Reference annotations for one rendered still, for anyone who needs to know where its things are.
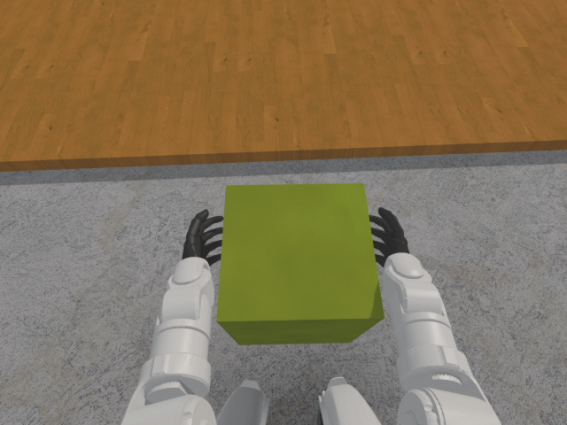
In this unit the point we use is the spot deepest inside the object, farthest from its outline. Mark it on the robot right shin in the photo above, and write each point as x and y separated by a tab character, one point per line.
336	381

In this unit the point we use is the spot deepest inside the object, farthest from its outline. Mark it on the right robot forearm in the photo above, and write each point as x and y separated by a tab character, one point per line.
428	356

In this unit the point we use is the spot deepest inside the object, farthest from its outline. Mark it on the right robot hand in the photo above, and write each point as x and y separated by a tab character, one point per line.
392	235

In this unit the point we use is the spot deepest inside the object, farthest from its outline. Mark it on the left robot upper arm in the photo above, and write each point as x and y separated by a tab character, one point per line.
184	410

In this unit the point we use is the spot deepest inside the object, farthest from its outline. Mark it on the right robot upper arm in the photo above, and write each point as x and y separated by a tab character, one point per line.
428	406

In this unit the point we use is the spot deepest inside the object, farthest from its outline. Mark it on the robot left thigh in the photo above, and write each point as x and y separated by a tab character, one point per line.
245	406

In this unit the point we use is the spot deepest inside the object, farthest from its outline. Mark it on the left robot forearm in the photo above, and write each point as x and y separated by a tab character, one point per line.
178	363

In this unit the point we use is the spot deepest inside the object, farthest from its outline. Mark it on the left robot hand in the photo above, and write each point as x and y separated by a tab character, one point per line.
194	245

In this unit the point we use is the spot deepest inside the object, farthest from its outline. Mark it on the carton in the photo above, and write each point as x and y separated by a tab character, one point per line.
297	264

